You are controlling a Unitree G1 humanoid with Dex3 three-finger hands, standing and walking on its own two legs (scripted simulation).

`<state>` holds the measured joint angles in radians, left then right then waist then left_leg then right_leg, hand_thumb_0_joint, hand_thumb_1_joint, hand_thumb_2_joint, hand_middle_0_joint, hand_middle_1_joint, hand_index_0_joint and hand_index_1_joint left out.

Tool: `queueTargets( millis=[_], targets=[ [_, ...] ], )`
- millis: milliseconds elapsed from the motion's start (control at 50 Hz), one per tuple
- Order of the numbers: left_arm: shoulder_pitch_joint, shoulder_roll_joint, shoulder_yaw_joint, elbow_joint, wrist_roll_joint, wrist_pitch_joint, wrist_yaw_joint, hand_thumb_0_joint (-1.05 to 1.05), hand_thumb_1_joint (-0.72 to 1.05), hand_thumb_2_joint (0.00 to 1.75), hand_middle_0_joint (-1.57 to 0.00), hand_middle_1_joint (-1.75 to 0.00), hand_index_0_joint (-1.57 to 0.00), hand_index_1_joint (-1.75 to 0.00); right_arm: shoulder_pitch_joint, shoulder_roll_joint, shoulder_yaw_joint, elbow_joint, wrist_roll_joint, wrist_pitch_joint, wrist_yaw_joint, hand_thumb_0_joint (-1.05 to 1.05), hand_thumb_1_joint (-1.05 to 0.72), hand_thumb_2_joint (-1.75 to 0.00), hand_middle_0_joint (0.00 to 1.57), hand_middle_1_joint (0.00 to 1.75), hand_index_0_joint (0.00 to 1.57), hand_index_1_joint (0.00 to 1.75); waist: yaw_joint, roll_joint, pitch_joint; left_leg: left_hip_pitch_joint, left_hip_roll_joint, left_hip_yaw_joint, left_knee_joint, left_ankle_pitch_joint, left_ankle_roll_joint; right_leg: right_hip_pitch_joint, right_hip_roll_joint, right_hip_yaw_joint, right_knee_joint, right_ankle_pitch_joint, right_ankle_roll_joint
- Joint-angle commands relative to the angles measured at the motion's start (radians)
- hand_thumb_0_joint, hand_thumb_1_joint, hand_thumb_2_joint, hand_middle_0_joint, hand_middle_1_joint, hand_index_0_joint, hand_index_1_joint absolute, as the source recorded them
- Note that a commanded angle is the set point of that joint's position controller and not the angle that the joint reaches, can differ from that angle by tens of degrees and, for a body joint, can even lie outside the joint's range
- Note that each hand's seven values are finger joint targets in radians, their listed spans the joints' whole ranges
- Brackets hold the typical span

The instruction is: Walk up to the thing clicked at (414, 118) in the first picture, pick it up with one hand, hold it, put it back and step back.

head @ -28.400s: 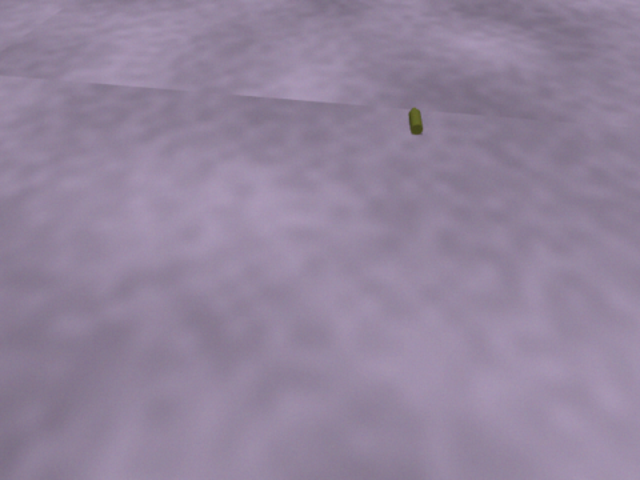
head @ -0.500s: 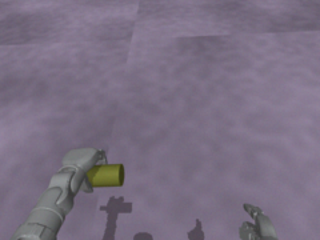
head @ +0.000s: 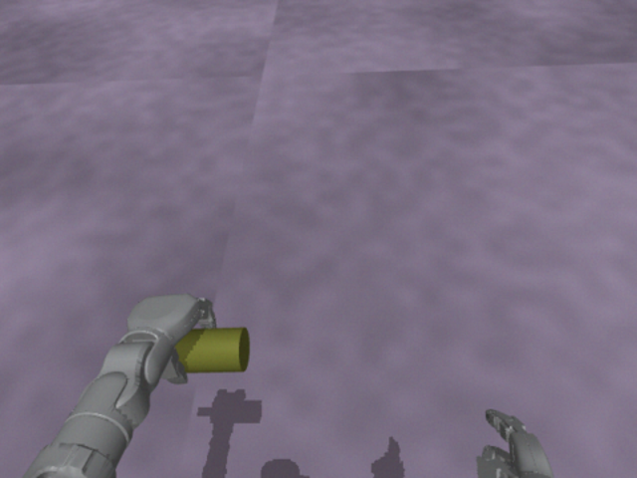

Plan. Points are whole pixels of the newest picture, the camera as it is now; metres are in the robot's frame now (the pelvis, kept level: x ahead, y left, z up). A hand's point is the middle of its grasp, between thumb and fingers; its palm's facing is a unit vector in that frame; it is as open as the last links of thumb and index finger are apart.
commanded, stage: crouch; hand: left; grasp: from above
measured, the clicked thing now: (180, 350) +0.30 +0.23 -0.07
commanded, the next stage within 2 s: none
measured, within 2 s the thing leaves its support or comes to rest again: neither
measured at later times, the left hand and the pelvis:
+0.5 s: hand (190, 366) +0.31 +0.24 -0.15, palm faces -0.42 +0.03 -0.91, open 9.2 cm; pelvis -0.03 +0.00 -0.06, yaw +1 degrees
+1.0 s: hand (217, 377) +0.38 +0.26 -0.39, palm faces -0.46 +0.01 -0.89, open 9.3 cm; pelvis -0.07 +0.02 -0.26, yaw -1 degrees
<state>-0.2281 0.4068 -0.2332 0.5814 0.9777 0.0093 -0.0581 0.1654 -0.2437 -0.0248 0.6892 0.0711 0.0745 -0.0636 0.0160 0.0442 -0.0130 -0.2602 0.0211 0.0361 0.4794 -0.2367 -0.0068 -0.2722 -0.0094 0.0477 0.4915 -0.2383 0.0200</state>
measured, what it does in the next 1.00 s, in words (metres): lowers itself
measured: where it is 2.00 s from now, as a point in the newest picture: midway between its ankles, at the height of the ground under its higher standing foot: outside the picture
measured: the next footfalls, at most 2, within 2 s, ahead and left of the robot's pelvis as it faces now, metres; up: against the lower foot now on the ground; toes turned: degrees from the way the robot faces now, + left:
none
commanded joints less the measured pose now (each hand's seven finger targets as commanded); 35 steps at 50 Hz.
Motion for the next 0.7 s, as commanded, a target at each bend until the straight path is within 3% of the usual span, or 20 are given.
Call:
queueTargets(
  millis=[0, 20, 40, 100, 120, 160, 200, 280, 400, 440, 480, 560, 600, 680],
  targets=[
    [-0.36, 0.218, 0.126, -0.178, 0.016, -0.007, 0.059, 0.0, 0.81, 0.57, -0.9, -0.85, -1.06, -0.69, -0.082, -0.128, -0.041, -0.131, -0.002, -0.045, -0.011, 0.0, -0.9, -0.9, 0.2, 0.3, 0.2, 0.3, -0.004, -0.004, -0.268, 0.139, -0.031, 0.004, -0.04, 0.236, 0.019, 0.055, 0.038, -0.037, -0.057, 0.191, -0.028],
    [-0.365, 0.218, 0.127, -0.175, 0.016, -0.007, 0.061, 0.0, 0.73, 0.55, -0.82, -0.79, -0.98, -0.64, -0.078, -0.128, -0.042, -0.128, -0.001, -0.046, -0.01, 0.0, -0.87, -0.89, 0.2, 0.3, 0.2, 0.3, 0.004, -0.001, -0.269, 0.138, -0.028, 0.002, -0.041, 0.252, 0.016, 0.058, 0.041, -0.041, -0.052, 0.2, -0.031],
    [-0.333, 0.203, 0.12, -0.141, 0.019, -0.007, 0.062, 0.0, 0.69, 0.55, -0.88, -0.79, -1.0, -0.67, -0.073, -0.129, -0.044, -0.129, -0.002, -0.044, -0.009, 0.0, -0.89, -0.9, 0.2, 0.3, 0.2, 0.3, -0.002, -0.008, -0.253, 0.132, -0.029, 0.004, -0.038, 0.253, 0.016, 0.057, 0.04, -0.04, -0.054, 0.202, -0.031],
    [-0.304, 0.163, 0.087, -0.12, 0.007, -0.015, 0.064, 0.0, 0.72, 0.6, -0.93, -0.78, -1.03, -0.68, -0.071, -0.128, -0.044, -0.131, -0.001, -0.041, -0.007, 0.0, -0.89, -0.9, 0.2, 0.3, 0.2, 0.3, -0.009, -0.048, -0.221, 0.113, -0.031, 0.004, -0.037, 0.231, 0.021, 0.036, 0.038, -0.042, -0.062, 0.189, -0.027],
    [-0.264, 0.168, 0.1, -0.058, 0.012, -0.016, 0.068, 0.0, 0.72, 0.6, -0.93, -0.78, -1.03, -0.68, -0.065, -0.13, -0.046, -0.129, -0.003, -0.039, -0.006, 0.0, -0.89, -0.9, 0.2, 0.3, 0.2, 0.3, -0.013, -0.066, -0.196, 0.094, -0.031, 0.003, -0.035, 0.213, 0.021, 0.031, 0.036, -0.041, -0.066, 0.171, -0.025],
    [-0.29, 0.152, 0.083, -0.056, 0.018, -0.033, 0.079, 0.0, 0.73, 0.58, -0.93, -0.77, -1.03, -0.67, -0.06, -0.127, -0.046, -0.129, -0.004, -0.035, -0.005, 0.0, -0.89, -0.9, 0.2, 0.3, 0.2, 0.3, -0.023, -0.081, -0.192, 0.08, -0.035, 0.003, -0.023, 0.199, 0.023, 0.005, 0.032, -0.04, -0.059, 0.165, -0.023],
    [-0.29, 0.162, 0.095, -0.004, 0.033, -0.051, 0.106, 0.0, 0.72, 0.58, -0.94, -0.76, -1.03, -0.66, -0.049, -0.127, -0.046, -0.124, -0.008, -0.03, -0.004, 0.0, -0.89, -0.9, 0.2, 0.3, 0.2, 0.3, -0.027, -0.09, -0.177, 0.044, -0.035, 0.002, 0.003, 0.176, 0.023, -0.028, 0.031, -0.042, -0.039, 0.141, -0.023],
    [-0.419, 0.182, 0.118, 0.091, 0.067, -0.09, 0.197, 0.0, 0.74, 0.57, -0.94, -0.77, -1.04, -0.67, -0.025, -0.136, -0.052, -0.099, -0.026, -0.026, 0.005, 0.0, -0.9, -0.9, 0.2, 0.3, 0.2, 0.3, -0.056, -0.065, -0.198, -0.074, -0.039, 0.001, 0.117, 0.123, 0.015, -0.155, 0.03, -0.044, 0.069, 0.101, -0.026],
    [-0.589, 0.173, 0.122, 0.24, 0.162, -0.113, 0.357, 0.0, 0.67, 0.59, -0.9, -0.78, -1.0, -0.69, 0.055, -0.151, -0.083, -0.067, -0.062, -0.035, 0.031, 0.0, -0.9, -0.9, 0.2, 0.3, 0.2, 0.3, -0.093, -0.021, -0.383, -0.343, -0.037, -0.006, 0.436, 0.069, 0.007, -0.437, 0.03, -0.032, 0.352, 0.069, -0.034],
    [-0.615, 0.202, 0.137, 0.322, 0.188, -0.108, 0.392, 0.0, 0.69, 0.6, -0.91, -0.79, -1.01, -0.7, 0.08, -0.16, -0.086, -0.062, -0.07, -0.038, 0.038, 0.0, -0.9, -0.9, 0.2, 0.3, 0.2, 0.3, -0.1, -0.015, -0.432, -0.448, -0.034, -0.004, 0.519, 0.021, 0.011, -0.521, 0.031, -0.033, 0.425, 0.021, -0.035],
    [-0.708, 0.203, 0.135, 0.355, 0.193, -0.104, 0.411, 0.0, 0.67, 0.6, -0.89, -0.82, -0.99, -0.71, 0.104, -0.168, -0.091, -0.056, -0.075, -0.046, 0.041, 0.0, -0.9, -0.9, 0.2, 0.3, 0.2, 0.3, -0.122, 0.015, -0.501, -0.528, -0.036, -0.005, 0.592, -0.007, 0.014, -0.6, 0.032, -0.041, 0.496, -0.003, -0.036],
    [-0.782, 0.252, 0.164, 0.467, 0.189, -0.09, 0.438, 0.0, 0.63, 0.63, -0.85, -0.82, -0.96, -0.72, 0.138, -0.175, -0.09, -0.044, -0.084, -0.064, 0.036, 0.0, -0.9, -0.9, 0.2, 0.3, 0.2, 0.3, -0.13, 0.02, -0.565, -0.716, -0.038, -0.02, 0.706, -0.112, 0.019, -0.733, 0.037, -0.056, 0.624, -0.098, -0.042],
    [-0.825, 0.291, 0.184, 0.464, 0.185, -0.083, 0.443, 0.0, 0.62, 0.63, -0.84, -0.82, -0.95, -0.72, 0.148, -0.18, -0.096, -0.044, -0.089, -0.075, 0.031, 0.0, -0.9, -0.9, 0.2, 0.3, 0.2, 0.3, -0.129, 0.057, -0.657, -0.756, -0.035, -0.03, 0.773, -0.129, 0.019, -0.8, 0.036, -0.061, 0.692, -0.114, -0.046],
    [-0.872, 0.3, 0.194, 0.486, 0.178, -0.071, 0.432, 0.0, 0.6, 0.66, -0.84, -0.84, -0.94, -0.74, 0.174, -0.189, -0.1, -0.034, -0.098, -0.086, 0.025, 0.0, -0.9, -0.9, 0.2, 0.3, 0.2, 0.3, -0.156, 0.083, -0.708, -0.846, -0.024, -0.059, 0.853, -0.199, 0.014, -0.934, 0.035, -0.079, 0.806, -0.177, -0.055]
  ],
)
